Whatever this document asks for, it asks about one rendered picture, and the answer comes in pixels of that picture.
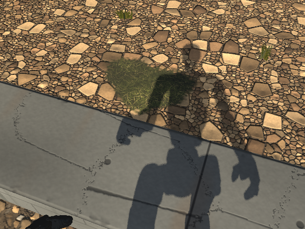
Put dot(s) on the left robot hand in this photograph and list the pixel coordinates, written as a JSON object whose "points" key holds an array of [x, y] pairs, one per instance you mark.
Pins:
{"points": [[53, 222]]}

